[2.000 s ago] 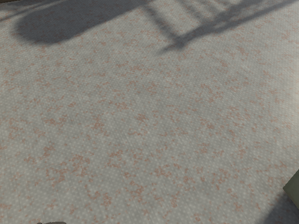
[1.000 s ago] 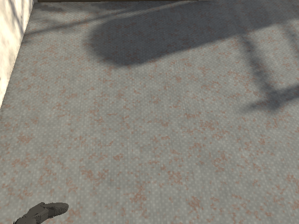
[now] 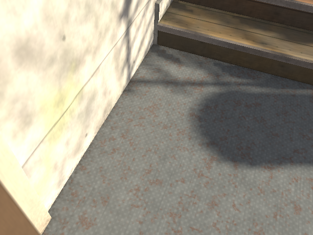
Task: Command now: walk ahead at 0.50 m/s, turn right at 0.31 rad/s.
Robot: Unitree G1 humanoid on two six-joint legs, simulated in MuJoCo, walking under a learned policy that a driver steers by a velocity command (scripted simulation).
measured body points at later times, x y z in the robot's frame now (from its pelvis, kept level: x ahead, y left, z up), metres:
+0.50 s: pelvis +0.30 -0.07 +0.00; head +0.34 -0.08 +0.45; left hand +0.46 +0.19 -0.11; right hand +0.43 -0.37 -0.08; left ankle +0.50 +0.07 -0.69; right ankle +0.25 -0.13 -0.75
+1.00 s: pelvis +0.56 -0.12 +0.00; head +0.58 -0.14 +0.44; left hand +0.87 -0.03 -0.09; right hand +0.41 -0.37 -0.13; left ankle +0.56 +0.01 -0.75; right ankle +0.59 -0.33 -0.68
